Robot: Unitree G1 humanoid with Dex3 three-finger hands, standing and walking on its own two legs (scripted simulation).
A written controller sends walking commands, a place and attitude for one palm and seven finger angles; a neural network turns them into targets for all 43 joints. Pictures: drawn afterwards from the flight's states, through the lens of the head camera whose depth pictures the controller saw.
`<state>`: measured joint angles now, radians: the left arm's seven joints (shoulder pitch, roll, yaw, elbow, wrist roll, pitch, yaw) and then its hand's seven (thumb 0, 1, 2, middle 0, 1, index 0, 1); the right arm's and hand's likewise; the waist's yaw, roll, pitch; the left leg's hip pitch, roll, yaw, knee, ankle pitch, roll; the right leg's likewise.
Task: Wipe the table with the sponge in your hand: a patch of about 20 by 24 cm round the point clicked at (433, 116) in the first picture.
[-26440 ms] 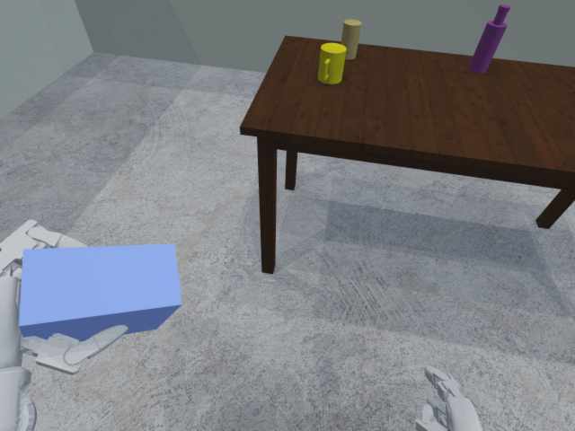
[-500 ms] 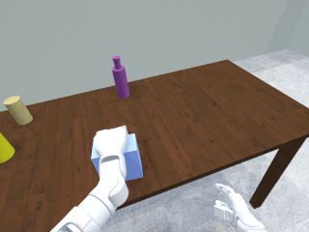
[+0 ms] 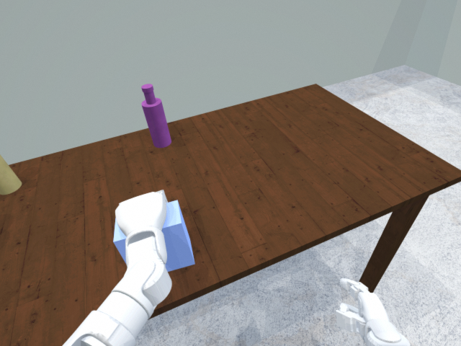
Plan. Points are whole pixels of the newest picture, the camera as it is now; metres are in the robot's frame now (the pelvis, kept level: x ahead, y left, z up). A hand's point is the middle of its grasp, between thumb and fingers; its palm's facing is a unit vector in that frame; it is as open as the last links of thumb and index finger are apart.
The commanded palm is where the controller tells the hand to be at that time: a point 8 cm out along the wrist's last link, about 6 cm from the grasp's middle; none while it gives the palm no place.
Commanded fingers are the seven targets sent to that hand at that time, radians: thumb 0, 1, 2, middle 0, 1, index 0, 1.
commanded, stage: wipe forward along the third lane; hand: left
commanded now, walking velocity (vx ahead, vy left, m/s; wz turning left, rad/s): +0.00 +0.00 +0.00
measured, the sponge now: (159, 248) +0.31 +0.19 +0.00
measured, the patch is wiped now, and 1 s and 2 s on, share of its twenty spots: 0.80 0.80 1.00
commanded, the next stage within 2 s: wipe back along the third lane in 1.40 s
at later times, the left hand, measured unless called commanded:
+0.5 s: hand (152, 216) +0.34 +0.20 +0.06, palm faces -0.06 -0.04 -1.00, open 10.4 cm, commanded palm +0.33 +0.22 +0.09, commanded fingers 0.00 0.10 1.30 -1.20 -1.60 -1.20 -1.60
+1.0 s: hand (147, 197) +0.39 +0.23 +0.06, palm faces -0.10 -0.01 -0.99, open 10.4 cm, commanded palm +0.39 +0.25 +0.09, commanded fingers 0.00 0.10 1.30 -1.20 -1.60 -1.20 -1.60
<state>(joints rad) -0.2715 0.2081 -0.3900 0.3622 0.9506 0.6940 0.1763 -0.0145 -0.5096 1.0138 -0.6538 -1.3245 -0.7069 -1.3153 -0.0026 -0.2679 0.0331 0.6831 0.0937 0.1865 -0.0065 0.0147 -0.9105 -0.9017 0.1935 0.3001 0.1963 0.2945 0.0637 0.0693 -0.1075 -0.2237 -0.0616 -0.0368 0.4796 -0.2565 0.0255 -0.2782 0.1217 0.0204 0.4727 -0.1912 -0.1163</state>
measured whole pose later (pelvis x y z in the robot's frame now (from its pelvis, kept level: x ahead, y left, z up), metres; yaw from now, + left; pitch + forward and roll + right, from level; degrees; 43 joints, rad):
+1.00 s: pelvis -0.05 -0.05 -0.02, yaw -4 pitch +10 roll +3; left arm -0.75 0.53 -0.01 1.12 0.93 0.31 0.21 0.01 -0.58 1.04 -0.71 -1.29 -0.77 -1.27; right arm 0.20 -0.30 0.01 0.74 0.10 0.04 -0.07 0.01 -0.91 -0.90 0.20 0.30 0.20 0.29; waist -0.08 0.04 -0.12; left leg -0.66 -0.06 -0.07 0.69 -0.38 0.02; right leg -0.60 0.20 0.05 0.56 -0.13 -0.13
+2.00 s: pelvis +0.07 +0.00 -0.01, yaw -1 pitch +4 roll +1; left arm -0.36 0.49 0.13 0.36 0.29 0.24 0.15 -0.01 -0.58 0.98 -0.63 -1.32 -0.69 -1.23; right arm 0.13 -0.31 -0.01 0.62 0.09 0.09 -0.07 0.01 -0.91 -0.90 0.19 0.30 0.20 0.29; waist 0.03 0.08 -0.07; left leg -0.43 -0.03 -0.08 0.65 -0.29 0.03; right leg -0.33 0.14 0.02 0.65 -0.37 -0.08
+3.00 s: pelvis +0.04 +0.07 +0.00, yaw +0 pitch -1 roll -1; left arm 0.45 0.36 0.30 -0.40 -0.03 -0.09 0.11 0.00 -0.57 0.98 -0.66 -1.34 -0.71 -1.26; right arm 0.22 -0.20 0.06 0.59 0.01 -0.07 -0.08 0.01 -0.90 -0.90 0.20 0.30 0.20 0.30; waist 0.01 0.01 -0.07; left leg -0.29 -0.07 -0.01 0.44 -0.14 0.08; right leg -0.20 0.03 -0.06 0.42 -0.21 -0.02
